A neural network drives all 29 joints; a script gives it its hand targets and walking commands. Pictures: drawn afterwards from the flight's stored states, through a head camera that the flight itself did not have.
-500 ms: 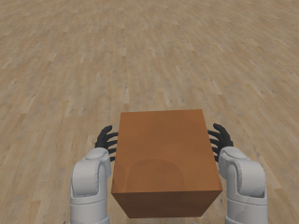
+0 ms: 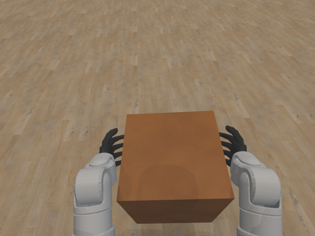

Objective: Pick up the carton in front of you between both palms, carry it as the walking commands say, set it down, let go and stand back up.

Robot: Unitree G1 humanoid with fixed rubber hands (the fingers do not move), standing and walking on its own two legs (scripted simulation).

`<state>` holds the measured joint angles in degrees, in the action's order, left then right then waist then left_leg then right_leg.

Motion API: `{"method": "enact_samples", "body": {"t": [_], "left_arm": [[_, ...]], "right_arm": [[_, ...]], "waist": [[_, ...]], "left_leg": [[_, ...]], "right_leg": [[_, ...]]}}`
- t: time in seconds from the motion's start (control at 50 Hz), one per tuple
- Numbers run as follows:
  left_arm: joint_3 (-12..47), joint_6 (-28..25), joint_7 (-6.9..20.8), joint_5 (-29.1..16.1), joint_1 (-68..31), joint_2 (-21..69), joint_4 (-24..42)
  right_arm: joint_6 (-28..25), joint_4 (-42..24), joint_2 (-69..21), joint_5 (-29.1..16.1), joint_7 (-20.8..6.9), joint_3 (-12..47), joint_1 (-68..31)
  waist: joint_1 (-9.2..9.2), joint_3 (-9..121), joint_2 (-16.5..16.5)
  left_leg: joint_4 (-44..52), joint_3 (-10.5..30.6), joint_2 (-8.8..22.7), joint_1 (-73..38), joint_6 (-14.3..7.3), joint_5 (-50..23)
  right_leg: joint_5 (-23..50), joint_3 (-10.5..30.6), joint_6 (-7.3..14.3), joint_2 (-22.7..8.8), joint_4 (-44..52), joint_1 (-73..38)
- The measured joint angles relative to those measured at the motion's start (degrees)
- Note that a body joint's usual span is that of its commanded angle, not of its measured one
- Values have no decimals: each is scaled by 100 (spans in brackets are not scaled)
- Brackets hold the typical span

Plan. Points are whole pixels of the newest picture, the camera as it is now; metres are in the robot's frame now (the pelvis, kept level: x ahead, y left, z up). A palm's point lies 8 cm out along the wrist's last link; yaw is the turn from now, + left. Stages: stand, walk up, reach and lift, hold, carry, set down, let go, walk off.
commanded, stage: carry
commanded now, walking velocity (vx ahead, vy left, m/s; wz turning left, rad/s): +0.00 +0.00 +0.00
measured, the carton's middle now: (172, 172) +0.27 +0.00 +0.02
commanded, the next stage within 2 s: none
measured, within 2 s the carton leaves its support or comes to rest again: neither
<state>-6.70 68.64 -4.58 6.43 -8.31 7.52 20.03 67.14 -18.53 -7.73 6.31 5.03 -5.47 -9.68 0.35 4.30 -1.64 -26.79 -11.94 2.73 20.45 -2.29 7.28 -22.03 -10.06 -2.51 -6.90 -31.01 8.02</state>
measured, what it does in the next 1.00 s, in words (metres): stands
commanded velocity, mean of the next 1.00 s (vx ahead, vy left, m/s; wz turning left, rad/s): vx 0.00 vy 0.00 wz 0.00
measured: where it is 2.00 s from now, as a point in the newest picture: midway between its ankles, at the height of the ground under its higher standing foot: outside the picture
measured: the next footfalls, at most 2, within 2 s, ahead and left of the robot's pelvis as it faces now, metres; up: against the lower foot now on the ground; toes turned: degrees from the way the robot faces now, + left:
none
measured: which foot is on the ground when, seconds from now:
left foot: down 0.00-1.00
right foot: down 0.00-1.00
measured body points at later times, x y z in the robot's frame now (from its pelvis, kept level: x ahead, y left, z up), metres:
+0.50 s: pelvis +0.06 -0.01 +0.00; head +0.05 -0.01 +0.45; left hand +0.34 +0.13 +0.07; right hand +0.33 -0.18 +0.07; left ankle +0.07 +0.10 -0.73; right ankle -0.08 -0.12 -0.73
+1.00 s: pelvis +0.02 -0.02 -0.01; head -0.01 -0.02 +0.44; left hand +0.30 +0.12 +0.04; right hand +0.30 -0.18 +0.05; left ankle +0.07 +0.10 -0.73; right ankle -0.08 -0.12 -0.73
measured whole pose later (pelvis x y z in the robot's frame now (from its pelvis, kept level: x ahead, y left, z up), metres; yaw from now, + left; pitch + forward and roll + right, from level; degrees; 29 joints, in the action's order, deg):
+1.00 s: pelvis +0.02 -0.02 -0.01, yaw -2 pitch +2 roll +1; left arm -6.9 54.3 -1.9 10.9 -7.3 7.4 3.8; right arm 53.4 -2.2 -7.7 10.4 2.3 -6.2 -9.3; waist -0.1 6.3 -1.0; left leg -32.9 -12.3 6.2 21.5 -0.1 12.4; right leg -25.3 -8.6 -1.2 -4.2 -30.8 6.9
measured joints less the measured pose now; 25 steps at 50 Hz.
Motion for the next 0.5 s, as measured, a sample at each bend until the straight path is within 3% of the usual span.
{"method": "enact_samples", "body": {"t": [0.12, 0.26, 0.5], "left_arm": [[-134, 138, -21, 107, -216, 29, -299], [-74, 74, -19, 66, -152, 21, -160], [48, 52, -9, 78, 10, 3, -94]], "right_arm": [[54, 465, -45, 85, -64, -149, -291], [22, 249, -27, 50, -44, -96, -183], [39, 139, -3, 9, -34, -54, -24]], "waist": [[37, 258, -111], [-81, 179, -29], [-80, 210, 13]], "left_leg": [[-136, -156, 46, -55, 26, 404], [-260, -177, 118, -14, 63, 572], [-657, -114, 256, 107, 209, 829]], "right_leg": [[-69, 186, -121, 41, 471, -247], [-72, 235, -135, 83, 354, -175], [-392, 196, -4, 173, 217, -194]]}}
